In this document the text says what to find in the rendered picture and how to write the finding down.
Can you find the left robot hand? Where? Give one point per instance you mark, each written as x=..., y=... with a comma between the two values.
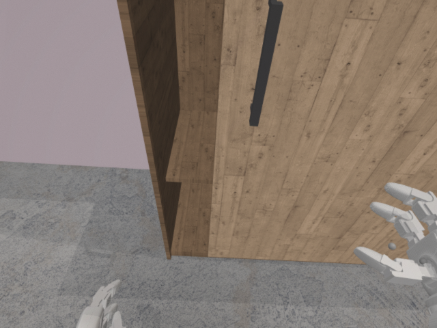
x=98, y=314

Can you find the wardrobe door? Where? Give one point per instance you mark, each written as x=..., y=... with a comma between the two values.
x=350, y=105

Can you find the right robot hand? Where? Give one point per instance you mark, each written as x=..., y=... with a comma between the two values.
x=408, y=271

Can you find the handle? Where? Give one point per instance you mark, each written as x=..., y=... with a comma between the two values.
x=270, y=37

